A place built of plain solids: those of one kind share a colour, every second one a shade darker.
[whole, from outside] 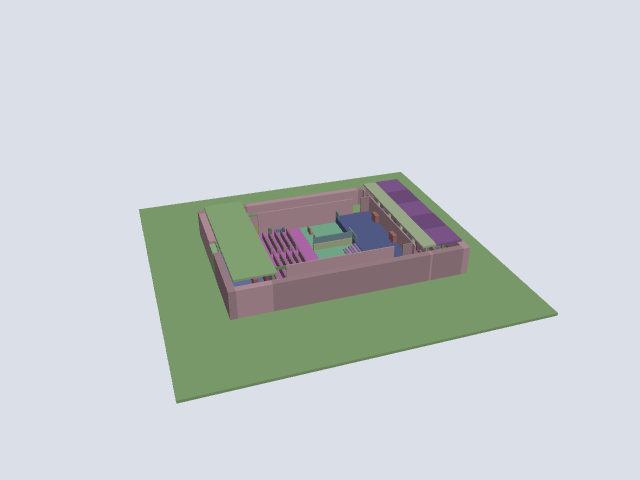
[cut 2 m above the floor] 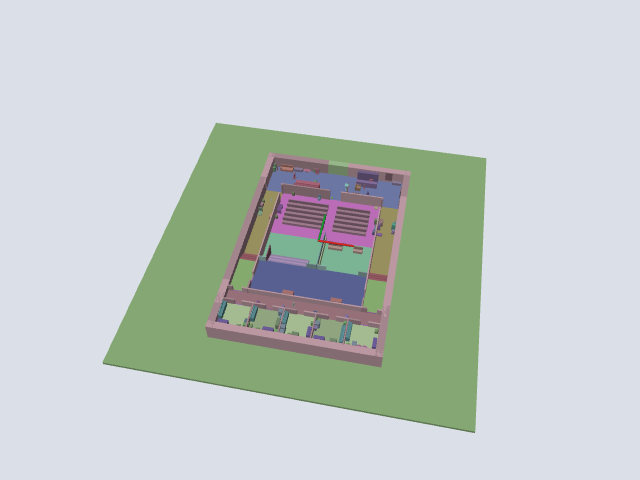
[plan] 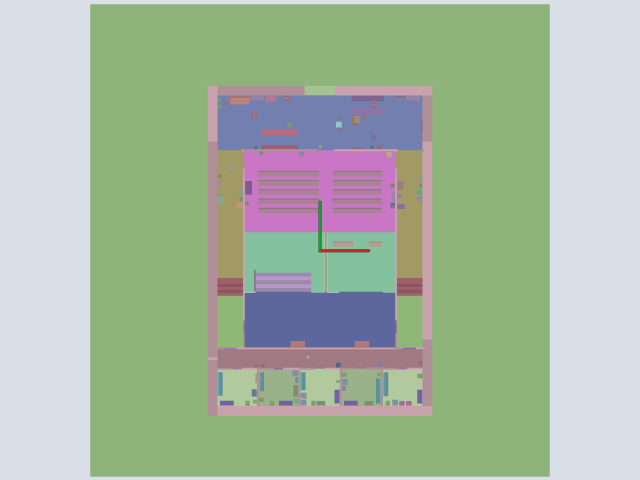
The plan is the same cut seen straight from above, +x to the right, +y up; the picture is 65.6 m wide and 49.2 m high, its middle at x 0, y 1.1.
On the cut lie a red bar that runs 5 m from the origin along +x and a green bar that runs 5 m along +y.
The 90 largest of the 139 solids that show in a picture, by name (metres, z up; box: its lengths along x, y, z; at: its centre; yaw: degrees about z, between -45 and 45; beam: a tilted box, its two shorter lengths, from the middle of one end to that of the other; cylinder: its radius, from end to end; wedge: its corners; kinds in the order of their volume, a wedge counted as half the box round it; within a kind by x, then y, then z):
{
 "ground_under_all_1": {"box": [47.12, 48.41, 0.4], "at": [0.0, 1.05, -0.75]},
 "wall_1": {"box": [1.0, 5.7, 4.25], "at": [-11.0, -14.05, 1.52]},
 "wall_2": {"box": [1.0, 3.9, 4.25], "at": [-11.0, -11.05, 1.52]},
 "wall_3": {"box": [1.0, 22.11, 4.25], "at": [-11.0, 0.15, 1.52]},
 "wall_4": {"box": [1.0, 7.5, 4.25], "at": [-11.0, 13.15, 1.52]},
 "wall_5": {"box": [1.75, 0.2, 4.25], "at": [-9.83, -12.11, 1.52]},
 "wall_6": {"box": [6.04, 1.0, 4.25], "at": [-8.48, -16.41, 1.52]},
 "wall_7": {"box": [0.2, 1.66, 4.25], "at": [-7.8, -9.28, 1.52]},
 "wall_8": {"box": [0.2, 15.56, 4.25], "at": [-7.8, 0.63, 1.52]},
 "wall_9": {"box": [1.75, 0.2, 4.25], "at": [-7.13, -12.11, 1.52]},
 "wall_10": {"box": [9.9, 1.0, 4.25], "at": [-6.55, 16.41, 1.52]},
 "wall_11": {"box": [0.2, 4.1, 4.25], "at": [-6.36, -14.05, 1.52]},
 "wall_12": {"box": [1.75, 0.2, 4.25], "at": [-5.59, -12.11, 1.52]},
 "wall_13": {"box": [6.04, 1.0, 4.25], "at": [-4.24, -16.41, 1.52]},
 "wall_14": {"box": [7.75, 0.2, 4.25], "at": [-4.12, 10.3, 1.52]},
 "wall_15": {"box": [7.65, 0.2, 4.25], "at": [-4.08, 10.3, 1.52]},
 "wall_16": {"box": [1.75, 0.2, 4.25], "at": [-2.89, -12.11, 1.52]},
 "wall_17": {"box": [0.2, 4.1, 4.25], "at": [-2.12, -14.05, 1.52]},
 "wall_18": {"box": [3.29, 0.2, 4.25], "at": [-2.12, -12.11, 1.52]},
 "wall_19": {"box": [6.04, 1.0, 4.25], "at": [0.0, -16.41, 1.52]},
 "wall_20": {"box": [17.1, 0.2, 4.25], "at": [0.0, -10.01, 1.52]},
 "wall_21": {"box": [15.8, 0.2, 4.25], "at": [0.0, -10.01, 1.52]},
 "wall_22": {"box": [1.75, 0.2, 4.25], "at": [1.35, -12.11, 1.52]},
 "wall_23": {"box": [0.2, 4.1, 4.25], "at": [2.12, -14.05, 1.52]},
 "wall_24": {"box": [1.75, 0.2, 4.25], "at": [2.89, -12.11, 1.52]},
 "wall_25": {"box": [6.04, 1.0, 4.25], "at": [4.24, -16.41, 1.52]},
 "wall_26": {"box": [6.45, 0.2, 4.25], "at": [4.68, 10.3, 1.52]},
 "wall_27": {"box": [1.75, 0.2, 4.25], "at": [5.59, -12.11, 1.52]},
 "wall_28": {"box": [0.2, 4.1, 4.25], "at": [6.36, -14.05, 1.52]},
 "wall_29": {"box": [3.29, 0.2, 4.25], "at": [6.36, -12.11, 1.52]},
 "wall_30": {"box": [9.9, 1.0, 4.25], "at": [6.55, 16.41, 1.52]},
 "wall_31": {"box": [1.75, 0.2, 4.25], "at": [7.13, -12.11, 1.52]},
 "wall_32": {"box": [0.2, 1.66, 4.25], "at": [7.8, -9.28, 1.52]},
 "wall_33": {"box": [0.2, 15.56, 4.25], "at": [7.8, 0.63, 1.52]},
 "wall_34": {"box": [6.04, 1.0, 4.25], "at": [8.48, -16.41, 1.52]},
 "wall_35": {"box": [1.75, 0.2, 4.25], "at": [9.83, -12.11, 1.52]},
 "wall_36": {"box": [1.0, 5.7, 4.25], "at": [11.0, -14.05, 1.52]},
 "wall_37": {"box": [1.0, 3.9, 4.25], "at": [11.0, -11.05, 1.52]},
 "wall_38": {"box": [1.0, 22.11, 4.25], "at": [11.0, 0.15, 1.52]},
 "wall_39": {"box": [1.0, 7.5, 4.25], "at": [11.0, 13.15, 1.52]},
 "floor_stage_1": {"box": [15.6, 5.8, 1.63], "at": [0.0, -7.11, 0.21]},
 "floor_dressing_1": {"box": [4.24, 3.9, 1.63], "at": [-8.48, -14.05, 0.21]},
 "floor_dressing_2": {"box": [4.24, 3.9, 1.63], "at": [-4.24, -14.05, 0.21]},
 "floor_dressing_3": {"box": [4.24, 3.9, 1.63], "at": [0.0, -14.05, 0.21]},
 "floor_dressing_4": {"box": [4.24, 3.9, 1.63], "at": [4.24, -14.05, 0.21]},
 "floor_dressing_5": {"box": [4.24, 3.9, 1.63], "at": [8.48, -14.05, 0.21]},
 "floor_parterre_1": {"box": [15.6, 8.41, 0.6], "at": [0.0, 6.1, -0.3]},
 "floor_back_corridor_1": {"box": [21.2, 2.1, 1.63], "at": [0.0, -11.05, 0.21]},
 "floor_foyer_1": {"box": [21.2, 5.7, 0.6], "at": [0.0, 13.15, -0.3]},
 "floor_lift_1": {"box": [8.2, 6.1, 0.6], "at": [-3.7, -1.16, -0.3]},
 "floor_lift_2": {"box": [7.0, 6.1, 0.6], "at": [4.3, -1.16, -0.3]},
 "floor_walk_1": {"box": [2.8, 5.4, 1.63], "at": [-9.2, -7.3, 0.21]},
 "floor_walk_2": {"box": [2.8, 5.4, 1.63], "at": [9.2, -7.3, 0.21]},
 "floor_promenade_1": {"box": [2.8, 13.11, 0.6], "at": [-9.2, 3.75, -0.3]},
 "floor_promenade_2": {"box": [2.8, 13.11, 0.6], "at": [9.2, 3.75, -0.3]},
 "ceil_foyer_1": {"box": [21.2, 5.7, 0.3], "at": [0.0, 13.15, 4.55]},
 "ceil_dressing_1": {"box": [4.24, 3.9, 0.3], "at": [-8.48, -14.05, 4.43]},
 "ceil_dressing_2": {"box": [4.24, 3.9, 0.3], "at": [-4.24, -14.05, 4.43]},
 "ceil_dressing_3": {"box": [4.24, 3.9, 0.3], "at": [0.0, -14.05, 4.43]},
 "ceil_dressing_4": {"box": [4.24, 3.9, 0.3], "at": [4.24, -14.05, 4.43]},
 "ceil_dressing_5": {"box": [4.24, 3.9, 0.3], "at": [8.48, -14.05, 4.43]},
 "ceil_back_corridor_1": {"box": [21.2, 2.1, 0.3], "at": [0.0, -11.05, 4.43]},
 "tread_1": {"box": [5.7, 0.39, 1.46], "at": [-3.75, -4.01, 0.13]},
 "tread_2": {"box": [5.7, 0.39, 1.29], "at": [-3.75, -3.62, 0.04]},
 "tread_3": {"box": [5.7, 0.39, 1.11], "at": [-3.75, -3.23, -0.04]},
 "tread_4": {"box": [5.7, 0.39, 0.94], "at": [-3.75, -2.84, -0.13]},
 "tread_5": {"box": [5.7, 0.39, 0.77], "at": [-3.75, -2.45, -0.21]},
 "door_leaf_1": {"box": [3.2, 0.97, 3.87], "at": [0.0, 16.42, 1.33]},
 "seats_parterre_1": {"box": [6.25, 0.44, 0.46], "at": [-3.23, 4.07, 0.22]},
 "seats_parterre_2": {"box": [6.25, 0.44, 0.46], "at": [-3.23, 5.02, 0.22]},
 "seats_parterre_3": {"box": [6.25, 0.44, 0.46], "at": [-3.23, 5.97, 0.22]},
 "seats_parterre_4": {"box": [6.25, 0.44, 0.46], "at": [-3.23, 6.92, 0.22]},
 "seats_parterre_5": {"box": [6.25, 0.44, 0.46], "at": [-3.23, 7.87, 0.22]},
 "bar_foyer_1": {"box": [3.8, 0.4, 2.1], "at": [-4.15, 10.63, 1.05]},
 "bar_foyer_2": {"box": [3.8, 0.65, 1.1], "at": [-4.15, 12.16, 0.55]},
 "costume_rail_dressing_1": {"box": [1.4, 0.5, 1.66], "at": [-9.55, -15.62, 1.85]},
 "costume_rail_dressing_2": {"box": [1.4, 0.5, 1.66], "at": [-3.51, -15.62, 1.85]},
 "costume_rail_dressing_3": {"box": [0.5, 1.4, 1.66], "at": [1.74, -14.96, 1.85]},
 "costume_rail_dressing_4": {"box": [1.4, 0.5, 1.66], "at": [3.17, -15.62, 1.85]},
 "costume_rail_dressing_5": {"box": [0.5, 1.4, 1.66], "at": [10.22, -14.96, 1.85]},
 "cloakroom_foyer_1": {"box": [3.3, 0.55, 1.0], "at": [4.9, 14.25, 0.5]},
 "cloakroom_foyer_2": {"box": [3.3, 0.55, 1.75], "at": [4.9, 15.6, 0.87]},
 "tread_walk_1": {"box": [2.6, 0.3, 1.63], "at": [-9.2, -4.46, 0.21]},
 "tread_walk_2": {"box": [2.6, 0.3, 1.46], "at": [-9.2, -4.16, 0.13]},
 "tread_walk_3": {"box": [2.6, 0.3, 1.63], "at": [9.2, -4.46, 0.21]},
 "tread_walk_4": {"box": [2.6, 0.3, 1.46], "at": [9.2, -4.16, 0.13]},
 "floor_tongue_1": {"box": [0.4, 6.1, 1.63], "at": [0.6, -1.16, 0.21]},
 "piano_stage_1": {"box": [1.5, 0.62, 1.25], "at": [-2.28, -9.56, 1.65]},
 "piano_stage_2": {"box": [1.5, 0.62, 1.25], "at": [4.31, -9.56, 1.65]},
 "rail_tongue_1": {"box": [0.12, 6.1, 2.68], "at": [0.6, -1.16, 0.74]}
}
